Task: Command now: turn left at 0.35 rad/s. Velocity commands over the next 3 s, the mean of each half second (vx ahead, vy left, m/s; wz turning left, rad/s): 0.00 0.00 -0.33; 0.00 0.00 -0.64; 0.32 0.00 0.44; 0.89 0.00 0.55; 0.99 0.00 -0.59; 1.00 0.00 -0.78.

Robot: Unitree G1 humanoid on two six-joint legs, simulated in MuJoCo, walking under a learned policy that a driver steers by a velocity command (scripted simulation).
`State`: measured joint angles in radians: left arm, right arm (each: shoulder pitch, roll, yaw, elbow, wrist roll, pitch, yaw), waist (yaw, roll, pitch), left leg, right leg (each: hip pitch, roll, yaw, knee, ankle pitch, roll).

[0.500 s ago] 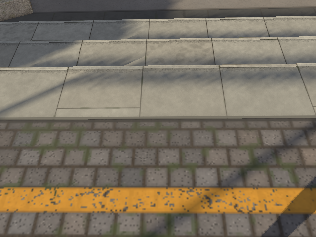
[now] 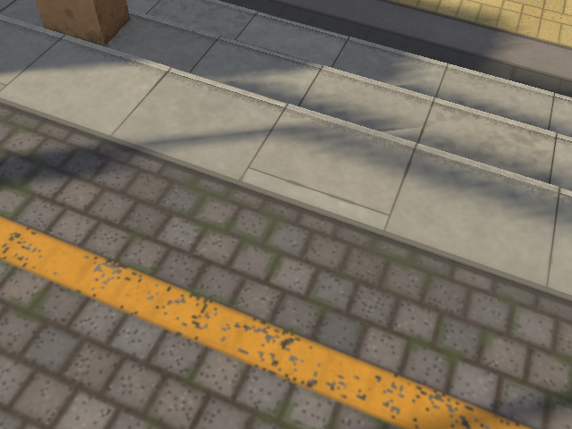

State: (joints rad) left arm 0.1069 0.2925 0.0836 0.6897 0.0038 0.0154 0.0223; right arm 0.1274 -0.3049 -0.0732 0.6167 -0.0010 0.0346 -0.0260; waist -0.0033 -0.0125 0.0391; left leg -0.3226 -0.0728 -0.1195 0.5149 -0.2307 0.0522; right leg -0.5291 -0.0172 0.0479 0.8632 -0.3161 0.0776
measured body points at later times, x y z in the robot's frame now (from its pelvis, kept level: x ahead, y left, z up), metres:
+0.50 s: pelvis +0.01 +0.00 +0.00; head +0.05 +0.00 +0.45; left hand +0.25 +0.24 -0.09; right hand +0.08 -0.32 -0.09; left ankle +0.01 +0.09 -0.74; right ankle -0.02 -0.14 -0.68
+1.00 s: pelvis -0.01 -0.06 +0.00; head +0.01 -0.11 +0.45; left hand +0.29 +0.06 -0.07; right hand -0.07 -0.38 -0.12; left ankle +0.04 +0.09 -0.66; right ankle -0.05 -0.15 -0.74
